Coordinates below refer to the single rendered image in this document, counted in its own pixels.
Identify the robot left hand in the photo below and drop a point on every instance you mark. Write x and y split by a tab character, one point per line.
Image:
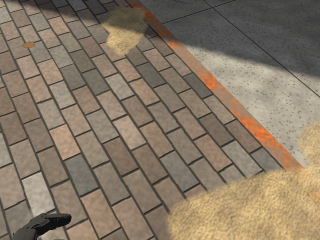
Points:
41	224

